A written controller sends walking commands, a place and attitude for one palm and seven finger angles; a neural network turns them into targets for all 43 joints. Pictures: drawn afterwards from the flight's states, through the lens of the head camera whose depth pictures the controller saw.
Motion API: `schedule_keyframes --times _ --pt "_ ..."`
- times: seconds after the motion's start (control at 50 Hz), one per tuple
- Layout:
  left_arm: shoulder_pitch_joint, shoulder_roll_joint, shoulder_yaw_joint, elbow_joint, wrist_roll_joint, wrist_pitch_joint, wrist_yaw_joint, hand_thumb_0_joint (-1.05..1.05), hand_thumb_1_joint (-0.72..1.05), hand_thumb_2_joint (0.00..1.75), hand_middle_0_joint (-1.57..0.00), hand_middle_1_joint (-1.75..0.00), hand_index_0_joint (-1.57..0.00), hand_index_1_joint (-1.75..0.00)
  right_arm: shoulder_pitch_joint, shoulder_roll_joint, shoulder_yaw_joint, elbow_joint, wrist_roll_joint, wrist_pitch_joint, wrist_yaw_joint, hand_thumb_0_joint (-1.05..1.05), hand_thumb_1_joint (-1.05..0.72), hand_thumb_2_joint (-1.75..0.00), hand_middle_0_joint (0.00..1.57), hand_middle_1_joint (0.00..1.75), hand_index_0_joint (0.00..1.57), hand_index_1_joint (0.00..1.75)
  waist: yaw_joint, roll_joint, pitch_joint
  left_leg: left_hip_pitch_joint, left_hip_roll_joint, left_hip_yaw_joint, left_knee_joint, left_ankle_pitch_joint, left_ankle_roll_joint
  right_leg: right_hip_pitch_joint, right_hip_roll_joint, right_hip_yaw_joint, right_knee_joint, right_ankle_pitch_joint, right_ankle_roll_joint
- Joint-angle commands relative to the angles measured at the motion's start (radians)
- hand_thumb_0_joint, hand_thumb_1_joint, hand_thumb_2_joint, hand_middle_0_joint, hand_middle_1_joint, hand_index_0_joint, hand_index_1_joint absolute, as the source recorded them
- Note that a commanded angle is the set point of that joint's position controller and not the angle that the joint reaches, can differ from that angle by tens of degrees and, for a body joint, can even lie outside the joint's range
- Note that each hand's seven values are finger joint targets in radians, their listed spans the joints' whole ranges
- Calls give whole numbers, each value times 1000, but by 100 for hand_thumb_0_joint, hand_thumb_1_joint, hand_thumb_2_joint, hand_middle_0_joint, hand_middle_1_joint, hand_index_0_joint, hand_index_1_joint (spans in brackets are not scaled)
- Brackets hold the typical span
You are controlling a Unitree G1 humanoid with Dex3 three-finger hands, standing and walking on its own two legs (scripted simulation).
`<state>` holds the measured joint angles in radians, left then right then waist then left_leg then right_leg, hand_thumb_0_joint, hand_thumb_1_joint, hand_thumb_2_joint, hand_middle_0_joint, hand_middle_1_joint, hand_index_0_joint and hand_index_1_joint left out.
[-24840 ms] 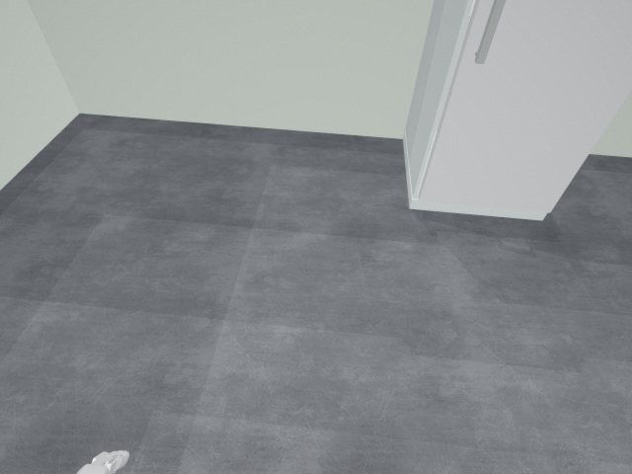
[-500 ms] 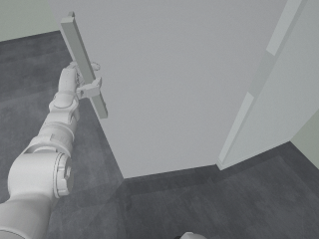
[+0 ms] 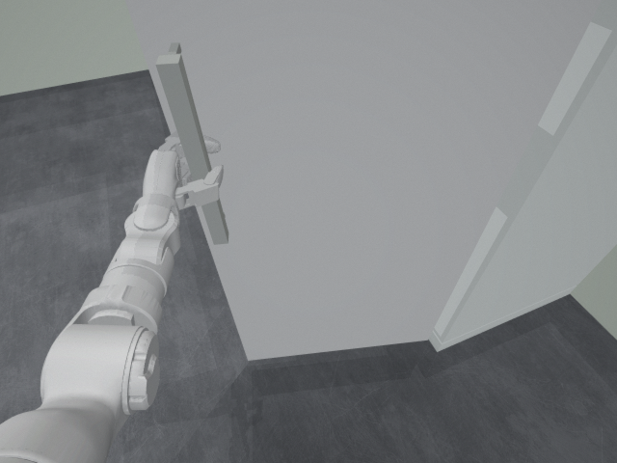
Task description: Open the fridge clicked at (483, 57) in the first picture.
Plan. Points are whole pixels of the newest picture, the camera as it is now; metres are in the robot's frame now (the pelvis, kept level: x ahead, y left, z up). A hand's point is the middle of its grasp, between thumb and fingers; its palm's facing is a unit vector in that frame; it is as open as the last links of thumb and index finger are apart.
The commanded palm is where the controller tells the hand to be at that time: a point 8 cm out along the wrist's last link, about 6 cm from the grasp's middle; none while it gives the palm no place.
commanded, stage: stop walking and hold the door back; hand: left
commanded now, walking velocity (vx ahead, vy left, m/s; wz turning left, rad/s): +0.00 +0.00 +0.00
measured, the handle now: (202, 159) +0.50 +0.17 +0.14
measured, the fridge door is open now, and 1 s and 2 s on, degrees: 74 72 71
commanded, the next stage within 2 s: loosen the grip on the handle in 0.20 s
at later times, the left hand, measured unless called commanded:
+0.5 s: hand (205, 178) +0.46 +0.15 +0.13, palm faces +0.09 -0.99 -0.13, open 7.7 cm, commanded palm +0.42 +0.20 +0.13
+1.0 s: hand (207, 185) +0.47 +0.16 +0.11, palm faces +0.08 -0.99 -0.13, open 14.3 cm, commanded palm +0.44 +0.22 +0.12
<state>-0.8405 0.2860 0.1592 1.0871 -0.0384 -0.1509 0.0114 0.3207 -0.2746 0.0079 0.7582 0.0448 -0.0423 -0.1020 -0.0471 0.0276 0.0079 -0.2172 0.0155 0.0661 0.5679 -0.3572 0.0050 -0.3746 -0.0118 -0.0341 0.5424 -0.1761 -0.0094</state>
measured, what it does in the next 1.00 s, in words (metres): stands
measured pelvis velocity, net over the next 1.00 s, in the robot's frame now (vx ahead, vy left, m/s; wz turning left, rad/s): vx -0.01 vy -0.01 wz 0.01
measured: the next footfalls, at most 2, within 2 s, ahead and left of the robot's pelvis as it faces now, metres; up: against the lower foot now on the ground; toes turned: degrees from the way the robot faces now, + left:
none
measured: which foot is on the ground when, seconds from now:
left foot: down 0.00-1.00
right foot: down 0.00-1.00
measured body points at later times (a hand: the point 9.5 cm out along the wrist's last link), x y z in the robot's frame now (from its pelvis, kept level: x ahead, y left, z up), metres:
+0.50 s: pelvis -0.01 -0.01 +0.00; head +0.02 +0.00 +0.45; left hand +0.45 +0.21 +0.14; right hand +0.10 -0.27 -0.10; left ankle -0.03 +0.11 -0.73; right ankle +0.07 -0.11 -0.73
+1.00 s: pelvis -0.01 -0.01 -0.01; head +0.05 -0.01 +0.44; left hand +0.46 +0.21 +0.12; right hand +0.04 -0.28 -0.12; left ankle -0.03 +0.11 -0.73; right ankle +0.07 -0.11 -0.73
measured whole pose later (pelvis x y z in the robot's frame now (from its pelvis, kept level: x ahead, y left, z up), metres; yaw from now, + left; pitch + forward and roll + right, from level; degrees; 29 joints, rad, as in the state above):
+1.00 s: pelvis -0.01 -0.01 -0.01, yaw +1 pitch +8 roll +1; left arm -0.88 0.39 0.26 1.12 -0.01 -0.26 -0.05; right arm 0.37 -0.28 0.02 0.69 0.02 -0.11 -0.02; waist -0.12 -0.03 -0.03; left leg -0.41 0.01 0.06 0.61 -0.34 0.00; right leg -0.57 -0.02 -0.04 0.58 -0.16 -0.02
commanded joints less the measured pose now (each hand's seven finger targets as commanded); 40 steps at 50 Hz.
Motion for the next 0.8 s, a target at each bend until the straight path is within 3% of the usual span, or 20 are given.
schedule_keyframes --times 0.0,0.12,0.26,0.28,0.3,0.32,0.34,0.36,0.38,0.4,0.42,0.44,0.46,0.5,0.52,0.64,0.66,0.68,0.72,0.78 --pt "-336 185 3 -210 -3 -50 17 0 90 90 -45 -140 -45 -140 -25 -151 -55 -111 -3 -34 -14 0 -90 -90 20 30 20 30 42 -56 -268 12 107 -73 -81 368 5 197 -93 64 -37 164 9" --pt "-279 142 -22 -273 -7 -51 25 0 90 90 -45 -140 -45 -140 -52 -137 -54 -125 -1 -12 -16 0 -90 -90 20 30 20 30 43 -73 -268 4 106 -61 -64 377 0 208 -100 71 -34 207 5" --pt "-250 198 12 -241 0 -48 36 0 90 90 -45 -140 -45 -140 -51 -142 -55 -115 1 11 -24 0 -90 -90 20 30 20 30 45 -66 -245 -19 93 -63 -76 281 4 189 -112 83 -68 119 2" --pt "-939 621 249 -561 141 -99 28 0 90 90 -45 -140 -45 -140 31 -106 -120 -180 -35 -62 8 0 -90 -90 20 30 20 30 40 -292 -201 -53 71 -6 -25 293 36 289 -48 104 -81 253 4" --pt "-737 355 148 -98 102 0 -30 0 78 84 -45 -140 -45 -140 -63 -118 -54 -176 -24 -129 40 0 -90 -90 20 30 20 30 -61 -321 -506 -102 -29 -29 -125 577 63 364 13 29 54 549 -49" --pt "-580 314 213 -106 21 10 -25 0 66 78 -45 -140 -45 -140 -5 -125 -61 -128 7 -108 38 0 -90 -90 20 30 20 30 -39 -292 -381 -143 -7 -52 -55 584 26 280 -21 -13 47 506 -38" --pt "-402 231 160 -80 5 31 -47 0 54 73 -45 -140 -45 -140 29 -144 -69 -133 -4 -93 44 0 -90 -90 20 30 20 30 -12 -191 -403 -99 1 -51 -59 573 -9 222 -34 -22 55 431 -35" --pt "-499 258 182 -178 -19 2 -62 0 42 67 -45 -140 -45 -140 19 -147 -49 -134 -11 -89 51 0 -90 -90 20 30 20 30 -2 52 -407 3 -3 -35 -73 570 -24 153 -32 7 16 345 -24" --pt "-519 349 232 -241 -9 -30 -54 0 30 61 -45 -140 -45 -140 -8 -139 -56 -139 -27 -100 55 0 -90 -90 20 30 20 30 20 192 -411 24 -17 -31 -57 505 -30 147 -30 18 3 294 -32" --pt "-518 297 160 -262 24 -61 -45 0 17 55 -45 -140 -45 -140 -13 -120 -44 -155 -33 -106 68 0 -90 -90 20 30 20 30 10 240 -402 19 -21 -31 -61 459 -25 121 -24 17 1 244 -35" --pt "-522 225 79 -293 54 -95 -36 0 5 49 -45 -140 -45 -140 -17 -111 -44 -165 -36 -115 78 0 -90 -90 20 30 20 30 -8 207 -367 -8 -15 -35 -54 425 -15 86 -21 12 2 217 -38" --pt "-525 207 60 -307 76 -125 -26 0 -7 43 -45 -140 -45 -140 1 -117 -53 -169 -43 -120 87 0 -90 -90 20 30 20 30 -33 97 -365 -41 -7 -47 -47 390 -2 79 -15 1 2 199 -31" --pt "-462 226 67 -289 91 -143 -22 0 -19 37 -45 -140 -45 -140 9 -127 -55 -183 -38 -121 93 0 -90 -90 20 30 20 30 -24 11 -380 -80 -4 -41 -57 317 12 102 -10 10 4 167 -27" --pt "-426 277 115 -228 59 -139 -19 0 -43 26 -44 -138 -44 -138 -4 -146 -52 -208 -25 -117 88 0 -90 -90 20 30 20 30 -31 -165 -377 -185 -12 -37 -82 148 27 154 -12 22 -11 76 -16" --pt "-452 260 104 -218 28 -129 -25 0 -55 20 -42 -137 -42 -137 -12 -148 -50 -214 -16 -120 83 0 -90 -90 20 30 20 30 -41 -194 -360 -210 -17 -29 -89 83 30 155 -18 36 -36 13 -10" --pt "-574 358 131 -283 34 -116 -42 0 -55 20 -34 -127 -34 -127 11 -152 -43 -199 -7 -131 62 0 -90 -90 20 30 20 30 -34 13 -386 -197 -31 -17 -88 58 35 170 -29 73 -53 -30 -16" --pt "-572 341 106 -290 44 -122 -40 0 -55 20 -33 -125 -33 -125 16 -146 -41 -198 -8 -132 63 0 -90 -90 20 30 20 30 -40 20 -397 -192 -30 -17 -91 66 36 173 -23 70 -51 -19 -14" --pt "-571 394 143 -182 55 -123 -32 0 -55 20 -32 -123 -32 -123 43 -157 -41 -170 -13 -128 58 0 -90 -90 20 30 20 30 -64 -50 -336 -247 -29 -23 -78 51 37 142 -22 68 -52 -27 -9" --pt "-571 344 112 -199 34 -137 -38 0 -55 20 -29 -120 -29 -120 54 -157 -42 -174 -11 -128 64 0 -90 -90 20 30 20 30 -69 -76 -345 -257 -34 -20 -73 33 36 138 -24 75 -65 -57 -4" --pt "-579 352 130 -220 12 -169 -51 0 -55 20 -25 -115 -25 -115 75 -162 -49 -169 -15 -133 65 0 -90 -90 20 30 20 30 -61 -39 -445 -219 -36 -25 -65 89 35 185 -17 72 -37 26 -8"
